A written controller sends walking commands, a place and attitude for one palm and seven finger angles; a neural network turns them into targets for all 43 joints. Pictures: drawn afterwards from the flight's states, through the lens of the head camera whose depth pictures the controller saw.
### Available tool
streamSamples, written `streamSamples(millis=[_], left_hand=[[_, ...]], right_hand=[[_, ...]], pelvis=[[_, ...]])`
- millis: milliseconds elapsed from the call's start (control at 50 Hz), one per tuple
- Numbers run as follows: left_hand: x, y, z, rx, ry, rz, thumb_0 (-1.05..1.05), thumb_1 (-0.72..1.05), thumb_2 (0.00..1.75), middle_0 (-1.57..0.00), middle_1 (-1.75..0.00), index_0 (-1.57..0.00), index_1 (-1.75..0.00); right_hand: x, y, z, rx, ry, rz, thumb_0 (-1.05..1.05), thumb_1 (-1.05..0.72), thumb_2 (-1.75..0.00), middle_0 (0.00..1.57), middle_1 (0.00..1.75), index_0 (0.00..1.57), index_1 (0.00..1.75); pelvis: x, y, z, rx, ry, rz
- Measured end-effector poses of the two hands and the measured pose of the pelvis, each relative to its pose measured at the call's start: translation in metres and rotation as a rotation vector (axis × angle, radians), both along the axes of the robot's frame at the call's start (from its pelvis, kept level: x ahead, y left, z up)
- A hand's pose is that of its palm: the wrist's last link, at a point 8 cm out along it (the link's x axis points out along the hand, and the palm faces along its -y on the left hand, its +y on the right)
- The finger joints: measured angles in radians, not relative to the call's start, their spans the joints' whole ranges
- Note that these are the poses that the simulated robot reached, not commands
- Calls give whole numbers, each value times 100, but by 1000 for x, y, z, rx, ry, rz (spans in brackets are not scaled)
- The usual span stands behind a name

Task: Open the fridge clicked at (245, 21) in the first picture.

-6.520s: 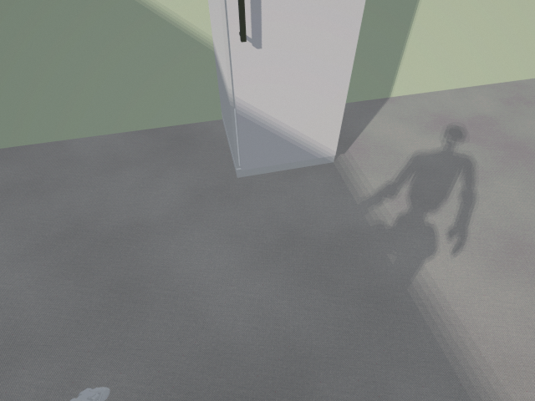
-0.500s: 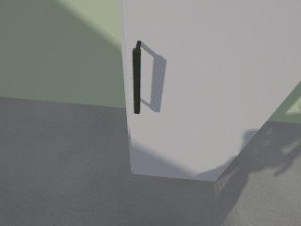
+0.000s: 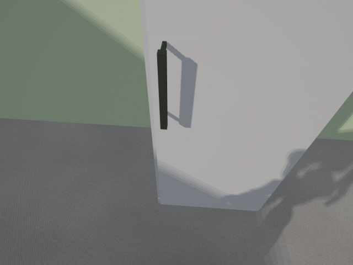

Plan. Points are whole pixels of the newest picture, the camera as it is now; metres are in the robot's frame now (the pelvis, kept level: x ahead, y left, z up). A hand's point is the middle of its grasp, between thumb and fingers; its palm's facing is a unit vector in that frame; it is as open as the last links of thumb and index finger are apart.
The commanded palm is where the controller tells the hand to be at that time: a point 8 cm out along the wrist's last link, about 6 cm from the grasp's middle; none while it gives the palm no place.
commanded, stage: come to a stop and stand still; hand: left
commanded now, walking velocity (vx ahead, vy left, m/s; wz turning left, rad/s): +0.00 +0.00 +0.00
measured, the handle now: (164, 90) +0.50 +0.07 +0.14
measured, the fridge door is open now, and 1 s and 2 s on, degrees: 0 0 0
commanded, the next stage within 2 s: look again from close up in 1.26 s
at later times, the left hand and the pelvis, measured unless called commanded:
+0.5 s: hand out of the picture -0.02 +0.20 -0.15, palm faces +0.02 -0.97 -0.25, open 7.4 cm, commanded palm none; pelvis +0.00 +0.02 +0.01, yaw +0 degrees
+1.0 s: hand out of the picture +0.05 +0.17 -0.15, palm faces +0.02 -0.97 -0.23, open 7.3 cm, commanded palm none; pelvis +0.03 -0.01 +0.02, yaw +1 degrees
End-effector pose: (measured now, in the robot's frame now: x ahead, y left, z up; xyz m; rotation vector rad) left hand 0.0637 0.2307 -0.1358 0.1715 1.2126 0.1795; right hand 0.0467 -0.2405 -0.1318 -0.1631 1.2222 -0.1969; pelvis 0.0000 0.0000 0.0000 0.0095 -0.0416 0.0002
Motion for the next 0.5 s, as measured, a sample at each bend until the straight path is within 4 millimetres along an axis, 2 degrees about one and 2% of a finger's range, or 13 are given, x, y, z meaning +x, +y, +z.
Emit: streamSamples(millis=[100, 180, 300, 400, 500], left_hand=[[-26, 20, 9, 23, 25, -20, 0, 90, 90, -20, -30, -20, -30], [-51, 29, 18, 40, 58, -12, 0, 91, 90, -20, -30, -20, -30], [-80, 33, 24, 48, 122, 8, 0, 91, 90, -20, -30, -20, -30], [-90, 27, 24, 35, 159, 21, 0, 91, 90, -20, -30, -20, -30], [-86, 15, 22, 13, 180, 15, 0, 90, 90, -20, -30, -20, -30]], right_hand=[[6, 20, 1, 32, -89, 19, 1, -91, -90, 20, 30, 20, 30], [6, 31, -2, 59, -105, 31, 0, -92, -90, 20, 30, 20, 30], [-12, 34, -4, 72, -49, 47, 0, -93, -89, 20, 30, 20, 30], [-36, 34, -9, 80, 43, 45, 1, -92, -89, 20, 30, 20, 30], [-56, 35, -11, 89, 119, 26, 1, -91, -90, 20, 30, 20, 30]], pelvis=[[-6, 12, 2, 10, -13, -26], [-11, 20, 6, 9, -16, -25], [-12, 23, 11, 12, -2, -12], [-9, 23, 13, 14, 6, -5], [-3, 19, 14, 15, 11, -4]])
